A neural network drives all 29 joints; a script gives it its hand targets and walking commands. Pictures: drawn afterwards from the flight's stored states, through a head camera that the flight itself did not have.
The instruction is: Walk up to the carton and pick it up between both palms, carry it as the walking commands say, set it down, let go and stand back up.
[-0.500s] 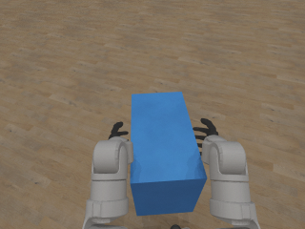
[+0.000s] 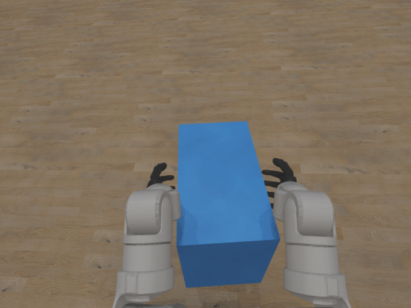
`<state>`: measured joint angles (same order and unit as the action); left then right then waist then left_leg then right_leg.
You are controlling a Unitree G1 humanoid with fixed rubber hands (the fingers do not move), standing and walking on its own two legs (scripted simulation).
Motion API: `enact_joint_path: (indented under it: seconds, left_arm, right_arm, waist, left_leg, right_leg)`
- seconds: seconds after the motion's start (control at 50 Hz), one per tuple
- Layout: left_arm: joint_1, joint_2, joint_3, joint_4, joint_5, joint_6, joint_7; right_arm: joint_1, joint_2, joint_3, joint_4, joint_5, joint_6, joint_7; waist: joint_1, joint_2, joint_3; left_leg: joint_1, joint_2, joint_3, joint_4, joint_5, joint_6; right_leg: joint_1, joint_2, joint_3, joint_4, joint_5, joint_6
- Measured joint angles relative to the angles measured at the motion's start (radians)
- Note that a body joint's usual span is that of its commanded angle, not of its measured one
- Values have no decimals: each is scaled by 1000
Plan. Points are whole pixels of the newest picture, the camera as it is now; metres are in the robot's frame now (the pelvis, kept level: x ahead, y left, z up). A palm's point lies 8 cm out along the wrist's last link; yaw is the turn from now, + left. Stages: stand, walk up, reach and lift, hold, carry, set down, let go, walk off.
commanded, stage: carry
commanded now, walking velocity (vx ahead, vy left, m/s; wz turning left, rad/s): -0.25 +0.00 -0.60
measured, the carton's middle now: (217, 200) +0.36 +0.01 -0.03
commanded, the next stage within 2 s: none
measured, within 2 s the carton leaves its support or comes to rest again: neither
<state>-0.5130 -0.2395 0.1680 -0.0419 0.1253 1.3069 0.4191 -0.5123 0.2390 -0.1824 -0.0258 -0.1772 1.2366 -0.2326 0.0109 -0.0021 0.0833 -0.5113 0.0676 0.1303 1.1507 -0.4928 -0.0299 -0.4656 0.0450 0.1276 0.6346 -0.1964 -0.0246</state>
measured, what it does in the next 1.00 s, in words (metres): walks backwards, turning right: left foot, then right foot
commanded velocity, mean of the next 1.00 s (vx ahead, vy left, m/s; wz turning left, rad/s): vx -0.07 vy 0.00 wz -0.16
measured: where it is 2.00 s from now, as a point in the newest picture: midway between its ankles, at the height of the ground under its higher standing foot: outside the picture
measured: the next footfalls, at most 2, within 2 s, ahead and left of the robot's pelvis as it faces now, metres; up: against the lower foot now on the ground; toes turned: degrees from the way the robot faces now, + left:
left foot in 0.20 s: -0.02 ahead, +0.13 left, +0.00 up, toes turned +1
right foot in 0.54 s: -0.07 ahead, -0.12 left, +0.00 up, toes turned -16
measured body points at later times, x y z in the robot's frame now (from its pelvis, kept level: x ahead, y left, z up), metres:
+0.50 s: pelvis -0.09 +0.00 +0.01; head -0.06 +0.00 +0.46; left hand +0.25 +0.06 +0.09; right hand +0.22 -0.17 +0.09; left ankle -0.06 +0.13 -0.73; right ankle -0.12 -0.10 -0.70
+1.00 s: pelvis -0.14 +0.00 +0.00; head -0.16 +0.00 +0.45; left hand +0.20 +0.03 +0.09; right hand +0.14 -0.20 +0.09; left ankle -0.10 +0.10 -0.73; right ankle -0.11 -0.11 -0.73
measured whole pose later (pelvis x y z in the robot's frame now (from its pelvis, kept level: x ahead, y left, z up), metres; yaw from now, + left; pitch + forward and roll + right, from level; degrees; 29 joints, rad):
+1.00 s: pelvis -0.14 +0.00 +0.00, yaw -16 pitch +3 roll +1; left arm -0.46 -0.22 0.17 0.04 0.15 1.23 0.32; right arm -0.45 0.22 -0.17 0.03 -0.17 1.19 -0.19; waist 0.01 -0.02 -0.11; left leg -0.34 0.04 0.15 0.59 -0.29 0.01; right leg -0.43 0.02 0.00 0.60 -0.22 -0.04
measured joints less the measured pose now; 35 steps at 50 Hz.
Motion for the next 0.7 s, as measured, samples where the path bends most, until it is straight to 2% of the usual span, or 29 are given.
enact_joint_path:
  seconds: [0.06, 0.16, 0.2, 0.22, 0.26, 0.28, 0.32, 0.36, 0.42, 0.46, 0.48, 0.52, 0.54, 0.56, 0.58, 0.6, 0.66, 0.7]
  left_arm:
    - [-7, 0, 0, 0, 0, -3, 0]
    - [-8, -1, 0, -8, 0, -5, 1]
    - [-8, -1, 0, -10, 0, -5, 1]
    - [-7, -1, 0, -10, 0, -8, -1]
    - [6, 2, 0, -9, 0, -9, -9]
    - [10, 3, 0, -10, 0, -4, -12]
    - [9, 3, 0, -16, 0, 2, -12]
    - [8, 3, 0, -22, 0, 4, -10]
    - [7, 4, 0, -36, 0, 5, -4]
    - [7, 4, 0, -37, 0, 4, -4]
    - [7, 4, 0, -37, 0, 5, -4]
    - [7, 4, 0, -34, 0, 4, -4]
    - [7, 4, 0, -34, 0, 3, -5]
    - [9, 3, 0, -27, 0, -4, -9]
    - [12, 4, 0, -12, 0, -16, -19]
    - [15, 4, 0, 6, 0, -22, -37]
    - [14, 3, 0, 26, 0, -17, -65]
    - [14, 3, 0, 26, 0, -20, -67]
  right_arm:
    - [-1, 0, 0, -9, 0, 0, -2]
    - [-9, 0, 0, -12, 0, -1, -5]
    - [-9, 0, 0, -13, 0, -1, -5]
    - [-7, 0, 0, -14, 0, -3, -5]
    - [3, 1, 4, -13, 1, -1, 2]
    - [4, 1, 4, -13, 2, 5, 4]
    - [1, 1, 4, -14, 2, 10, 4]
    - [-5, 2, 4, -14, 2, 12, 4]
    - [-16, 3, 4, -14, 1, 10, 4]
    - [-15, 4, 3, -14, 1, 8, 4]
    - [-14, 4, 3, -14, 1, 7, 4]
    - [-10, 5, 3, -13, 1, 6, 5]
    - [-9, 4, 4, -14, 1, 6, 5]
    - [-5, 3, 4, -13, 1, 2, 6]
    - [3, 0, 4, -13, 1, -2, 6]
    - [17, -5, 3, -13, 1, -5, 7]
    - [51, -18, 4, -13, 3, -5, 20]
    - [55, -20, 4, -14, 6, -7, 21]
  waist:
    - [-1, -4, 10]
    - [-1, -29, -3]
    - [-3, -34, -17]
    - [-1, -35, -18]
    - [-1, -23, -2]
    - [-1, -14, 0]
    - [-1, -5, -7]
    - [0, 0, -45]
    - [1, 3, -98]
    - [1, 5, -120]
    - [1, 9, -126]
    - [2, 10, -135]
    - [1, 0, -145]
    - [0, -6, -152]
    - [0, 10, -141]
    - [0, 27, -126]
    - [0, 16, -101]
    - [0, 11, -98]
  left_leg:
    - [28, -30, -4, -71, 23, 0]
    - [150, -86, -5, -383, 17, 0]
    - [250, -92, -7, -601, 69, 0]
    - [269, -86, -6, -663, 169, 12]
    - [271, -59, -6, -644, 236, 40]
    - [270, -43, -6, -637, 228, 46]
    - [267, -16, -5, -640, 220, 47]
    - [231, 7, 1, -640, 226, 47]
    - [170, 41, 22, -626, 237, 41]
    - [141, 62, 40, -609, 237, 32]
    - [130, 71, 48, -595, 233, 26]
    - [106, 80, 65, -548, 217, 12]
    - [86, 76, 76, -507, 199, 6]
    - [61, 72, 77, -453, 141, 5]
    - [49, 71, 58, -402, 66, 5]
    - [43, 66, 37, -356, 18, 5]
    - [41, 24, 24, -248, 7, 5]
    - [54, 4, 22, -255, 10, 5]
  right_leg:
    - [-3, 5, 31, -47, 53, 0]
    - [-8, 10, 74, -145, 148, 20]
    - [-14, 25, 83, -170, 179, 34]
    - [-23, 35, 80, -154, 150, 39]
    - [-52, 42, 7, 36, -61, 41]
    - [-68, 37, -34, 148, -107, 41]
    - [-77, 19, -82, 325, -118, 41]
    - [-78, -1, -106, 380, -127, 41]
    - [-74, -25, -148, 354, -199, 41]
    - [-56, -34, -175, 274, -211, 41]
    - [-39, -35, -187, 215, -207, 41]
    - [14, -47, -194, 46, -105, 41]
    - [33, -59, -180, -8, -32, 39]
    - [35, -62, -169, -12, -90, 26]
    - [33, -50, -163, -3, -136, -6]
    - [33, -38, -157, 1, -128, -17]
    - [34, -36, -123, -7, -64, -19]
    - [33, -36, -110, -14, -46, -19]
